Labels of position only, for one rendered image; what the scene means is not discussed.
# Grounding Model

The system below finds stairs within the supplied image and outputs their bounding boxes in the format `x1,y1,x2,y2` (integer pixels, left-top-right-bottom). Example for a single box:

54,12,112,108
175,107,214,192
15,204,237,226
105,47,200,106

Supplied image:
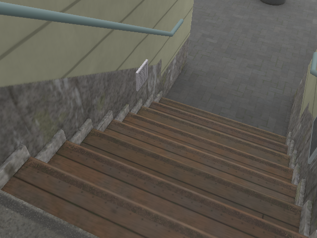
1,97,308,238

